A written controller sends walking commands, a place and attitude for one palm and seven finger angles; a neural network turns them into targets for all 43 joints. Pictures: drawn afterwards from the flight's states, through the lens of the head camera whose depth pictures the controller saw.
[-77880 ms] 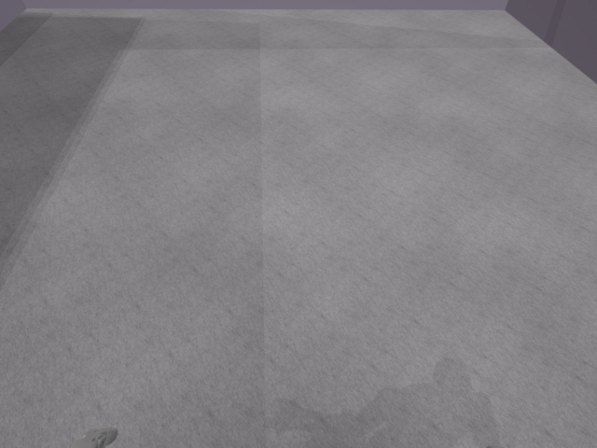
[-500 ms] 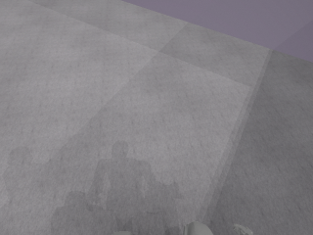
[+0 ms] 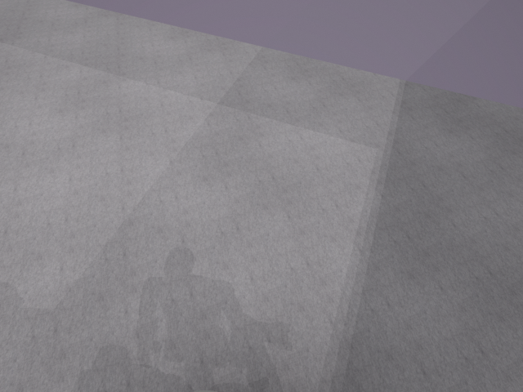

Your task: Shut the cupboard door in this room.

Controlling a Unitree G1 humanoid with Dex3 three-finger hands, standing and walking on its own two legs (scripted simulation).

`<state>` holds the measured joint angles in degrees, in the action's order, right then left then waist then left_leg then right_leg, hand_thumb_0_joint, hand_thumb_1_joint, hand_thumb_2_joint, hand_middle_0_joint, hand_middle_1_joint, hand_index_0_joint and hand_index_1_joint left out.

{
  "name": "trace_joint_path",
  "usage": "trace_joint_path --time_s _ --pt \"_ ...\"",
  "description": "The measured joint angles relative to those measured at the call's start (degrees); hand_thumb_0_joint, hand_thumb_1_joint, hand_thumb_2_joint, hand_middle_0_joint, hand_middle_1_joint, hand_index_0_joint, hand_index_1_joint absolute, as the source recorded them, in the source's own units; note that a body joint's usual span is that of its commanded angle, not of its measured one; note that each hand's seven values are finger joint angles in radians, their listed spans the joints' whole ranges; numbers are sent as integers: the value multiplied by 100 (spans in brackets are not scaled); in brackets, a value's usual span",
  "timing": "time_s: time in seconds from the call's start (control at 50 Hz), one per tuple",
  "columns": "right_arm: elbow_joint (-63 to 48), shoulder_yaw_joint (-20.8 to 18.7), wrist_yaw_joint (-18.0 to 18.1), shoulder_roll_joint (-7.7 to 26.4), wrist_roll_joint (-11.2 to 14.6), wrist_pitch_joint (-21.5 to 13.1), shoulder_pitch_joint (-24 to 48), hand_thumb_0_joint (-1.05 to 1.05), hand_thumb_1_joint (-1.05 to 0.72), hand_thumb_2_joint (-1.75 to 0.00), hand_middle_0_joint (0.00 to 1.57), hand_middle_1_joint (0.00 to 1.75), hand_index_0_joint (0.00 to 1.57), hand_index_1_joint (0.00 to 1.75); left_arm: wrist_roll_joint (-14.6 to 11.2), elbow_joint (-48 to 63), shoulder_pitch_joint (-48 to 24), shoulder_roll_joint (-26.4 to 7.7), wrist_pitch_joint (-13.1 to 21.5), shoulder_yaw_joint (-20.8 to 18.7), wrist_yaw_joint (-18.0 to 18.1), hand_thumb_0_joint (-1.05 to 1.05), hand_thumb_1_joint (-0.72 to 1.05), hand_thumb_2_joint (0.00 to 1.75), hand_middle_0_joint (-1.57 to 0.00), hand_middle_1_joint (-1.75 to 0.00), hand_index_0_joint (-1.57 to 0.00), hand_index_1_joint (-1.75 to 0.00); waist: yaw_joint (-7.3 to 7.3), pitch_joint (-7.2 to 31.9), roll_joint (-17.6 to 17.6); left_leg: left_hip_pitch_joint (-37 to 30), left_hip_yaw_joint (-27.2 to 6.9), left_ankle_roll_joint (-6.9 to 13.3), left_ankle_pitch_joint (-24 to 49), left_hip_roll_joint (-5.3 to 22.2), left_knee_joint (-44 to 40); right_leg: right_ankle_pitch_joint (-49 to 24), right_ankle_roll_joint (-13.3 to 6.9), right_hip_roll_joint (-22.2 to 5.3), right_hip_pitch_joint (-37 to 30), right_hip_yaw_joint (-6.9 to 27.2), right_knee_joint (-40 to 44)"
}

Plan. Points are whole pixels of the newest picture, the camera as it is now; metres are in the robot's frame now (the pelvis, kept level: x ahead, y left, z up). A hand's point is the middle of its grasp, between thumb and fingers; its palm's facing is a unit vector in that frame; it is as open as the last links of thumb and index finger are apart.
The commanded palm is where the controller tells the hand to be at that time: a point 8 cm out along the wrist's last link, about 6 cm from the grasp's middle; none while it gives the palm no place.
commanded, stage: turn to face it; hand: left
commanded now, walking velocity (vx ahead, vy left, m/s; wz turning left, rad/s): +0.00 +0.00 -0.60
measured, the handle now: out of the picture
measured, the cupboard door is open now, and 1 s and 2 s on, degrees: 11 11 11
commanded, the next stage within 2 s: none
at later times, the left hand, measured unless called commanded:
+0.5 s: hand (180, 348) +0.20 +0.16 -0.16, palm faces -0.28 -0.92 -0.28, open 7.4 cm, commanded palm none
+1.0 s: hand (223, 310) +0.28 +0.10 -0.16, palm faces -0.57 -0.78 -0.26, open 7.4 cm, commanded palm none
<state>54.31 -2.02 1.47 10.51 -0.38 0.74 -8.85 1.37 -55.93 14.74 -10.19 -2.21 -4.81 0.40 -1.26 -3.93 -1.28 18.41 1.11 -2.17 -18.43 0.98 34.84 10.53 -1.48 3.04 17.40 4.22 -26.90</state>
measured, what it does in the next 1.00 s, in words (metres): steps on the spot, turning right: left foot, then right foot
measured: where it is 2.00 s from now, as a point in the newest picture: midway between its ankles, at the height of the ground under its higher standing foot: outside the picture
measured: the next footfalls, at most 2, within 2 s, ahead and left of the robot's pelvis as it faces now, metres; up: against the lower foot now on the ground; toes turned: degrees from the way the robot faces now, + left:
left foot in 0.02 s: +0.06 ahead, +0.13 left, +0.00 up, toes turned +0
right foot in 0.34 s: +0.05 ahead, -0.14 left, +0.00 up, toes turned -17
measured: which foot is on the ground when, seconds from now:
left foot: up 0.00-0.00, down 0.02-0.34, up 0.36-0.62, down 0.64-0.96, up 0.98-1.00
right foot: down 0.00-0.02, up 0.04-0.32, down 0.34-0.64, up 0.66-0.96, down 0.98-1.00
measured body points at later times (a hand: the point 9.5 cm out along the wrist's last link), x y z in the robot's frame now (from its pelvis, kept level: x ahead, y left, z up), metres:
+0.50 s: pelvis +0.03 -0.01 -0.01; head +0.08 -0.03 +0.44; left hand +0.22 +0.21 -0.14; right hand +0.03 -0.30 -0.15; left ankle +0.05 +0.12 -0.68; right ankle +0.01 -0.13 -0.74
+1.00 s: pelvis +0.05 -0.01 -0.02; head +0.09 -0.04 +0.43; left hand +0.31 +0.14 -0.14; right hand -0.06 -0.25 -0.16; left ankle +0.12 +0.12 -0.73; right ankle -0.01 -0.11 -0.74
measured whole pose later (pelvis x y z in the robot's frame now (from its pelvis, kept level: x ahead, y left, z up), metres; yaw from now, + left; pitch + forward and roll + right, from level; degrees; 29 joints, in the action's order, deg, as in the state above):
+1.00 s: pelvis +0.05 -0.01 -0.02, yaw -36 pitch +1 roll -1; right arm 51.3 -2.3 0.7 14.2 -1.1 2.1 -14.3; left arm 1.4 -48.7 8.2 -14.7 -2.9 -4.4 -2.1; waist 1.0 -4.9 1.7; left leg 18.6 9.1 -3.3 -25.1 10.3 43.6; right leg 16.6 -1.0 -0.1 16.4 -3.3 -33.6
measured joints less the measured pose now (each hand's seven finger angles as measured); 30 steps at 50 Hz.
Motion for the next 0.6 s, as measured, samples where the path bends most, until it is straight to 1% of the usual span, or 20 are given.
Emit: trace_joint_path --time_s 0.02,0.04,0.08,0.1,0.14,0.16,0.2,0.28,0.32,0.34,0.36,0.38,0.4,0.44,0.46,0.48,0.52,0.6 --pt "-68 18 4 30 -9 -42 -24 0 -91 -90 20 30 20 30 -19 28 28 -11 -39 -11 -10 1 92 90 -20 -30 -21 -30 11 55 61 -160 -55 56 136 75 -439 85 30 99 77 27 -146" --pt "-110 17 17 36 -32 -78 -30 0 -91 -90 20 30 20 30 -39 40 6 -41 -76 -23 -29 1 92 90 -20 -30 -21 -30 40 73 76 -163 -57 116 416 114 -520 335 57 137 191 21 -408" --pt "-162 50 33 -18 -92 -79 -33 0 -91 -90 20 30 20 30 -33 72 -98 -155 -143 -62 -81 1 91 90 -20 -30 -21 -30 31 23 -48 -179 104 207 324 119 -341 1197 142 61 473 -90 -1307" --pt "-185 73 35 -34 -116 -82 -54 0 -91 -90 20 30 20 30 -15 96 -156 -208 -167 -83 -110 1 91 90 -20 -30 -21 -30 25 5 -74 -245 179 226 265 147 -373 1417 185 29 636 -174 -1848" --pt "-220 106 45 -32 -139 -70 -104 0 -90 -90 20 30 20 30 -8 176 -277 -287 -193 -112 -161 1 91 90 -20 -30 -20 -30 17 -29 -52 -391 292 225 245 233 -524 1570 269 -64 868 -368 -2637" --pt "-230 114 48 -18 -148 -60 -121 0 -90 -90 20 30 20 30 -11 231 -332 -318 -197 -116 -179 1 91 90 -20 -30 -20 -30 13 -47 -18 -455 346 219 257 287 -595 1584 303 -122 915 -461 -2805" --pt "-235 110 41 21 -160 -51 -143 0 -90 -90 20 30 20 30 -15 343 -428 -364 -199 -111 -202 1 91 90 -20 -30 -20 -30 20 -84 70 -561 462 192 257 407 -675 1530 338 -228 869 -609 -2708" --pt "-242 47 -5 126 -148 -26 -185 0 -90 -90 20 30 20 30 -7 516 -570 -444 -172 -83 -228 1 91 90 -20 -30 -20 -30 96 -136 236 -666 740 76 55 657 -506 1247 293 -328 459 -788 -1750" --pt "-252 5 -33 201 -124 3 -243 0 -90 -90 20 30 20 30 -1 598 -615 -486 -132 -66 -245 1 91 90 -20 -30 -20 -30 140 -135 298 -623 861 -9 -164 775 -196 724 224 -334 115 -859 -1025" --pt "-269 -20 -54 228 -100 22 -305 0 -90 -90 20 30 20 30 10 663 -609 -542 -84 -46 -250 1 91 90 -20 -30 -20 -30 160 -93 249 -511 917 -40 -306 782 99 398 136 -375 -75 -809 -644" --pt "-254 -50 -64 289 -75 64 -303 0 -90 -90 20 30 20 30 21 676 -641 -543 -16 -41 -222 1 91 90 -20 -30 -20 -30 151 -86 277 -303 827 -72 -661 784 610 635 80 -342 -67 -760 -641" --pt "-230 -76 -48 371 -60 137 -251 0 -90 -90 20 30 20 30 14 679 -685 -500 24 -15 -186 1 91 90 -20 -30 -20 -30 161 -137 365 -57 585 -91 -990 729 1221 762 49 -282 -6 -733 -770" --pt "-208 -96 -21 436 -49 201 -195 0 -90 -90 20 30 20 30 10 696 -701 -458 44 11 -152 1 91 90 -20 -30 -20 -30 176 -182 419 190 367 -108 -1164 627 1805 793 34 -244 15 -696 -819" --pt "-191 -108 8 505 -34 249 -106 1 -90 -90 20 30 20 30 5 725 -683 -400 36 49 -85 1 91 90 -20 -30 -20 -30 180 -235 410 586 162 -152 -1125 456 2579 687 46 -212 -23 -573 -713" --pt "-204 -107 2 517 -30 249 -81 1 -90 -90 20 30 20 30 7 727 -662 -383 13 62 -63 1 91 90 -20 -30 -20 -30 184 -241 374 710 135 -176 -1030 410 2699 621 54 -209 -57 -506 -629" --pt "-229 -102 -9 517 -30 245 -66 1 -91 -90 20 30 20 30 13 722 -635 -371 -10 75 -51 1 91 90 -20 -30 -20 -30 184 -231 325 787 130 -196 -935 376 2665 572 60 -210 -85 -436 -553" --pt "-300 -89 -37 494 -28 235 -47 1 -91 -90 20 30 20 30 27 701 -573 -358 -51 99 -55 1 91 90 -20 -30 -20 -30 182 -190 215 830 126 -216 -762 320 2322 512 81 -216 -114 -293 -441" --pt "-449 -53 -67 415 -12 159 -54 1 -91 -90 20 30 20 30 45 648 -474 -350 -131 113 -103 1 90 90 -20 -30 -21 -30 158 -107 24 535 104 -183 -439 208 1100 517 176 -195 -63 4 -453"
